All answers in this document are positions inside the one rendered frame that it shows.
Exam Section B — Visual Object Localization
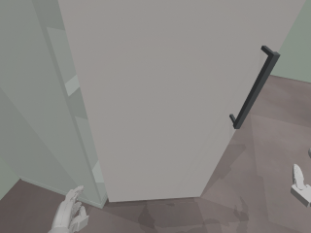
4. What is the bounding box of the fridge door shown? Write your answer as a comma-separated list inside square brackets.
[57, 0, 306, 203]

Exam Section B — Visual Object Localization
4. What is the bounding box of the left robot hand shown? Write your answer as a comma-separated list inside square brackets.
[52, 185, 89, 233]

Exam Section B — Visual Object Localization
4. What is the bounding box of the handle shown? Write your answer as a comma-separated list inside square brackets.
[229, 46, 280, 129]

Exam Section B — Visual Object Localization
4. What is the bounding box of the right robot hand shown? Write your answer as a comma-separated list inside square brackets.
[291, 148, 311, 208]

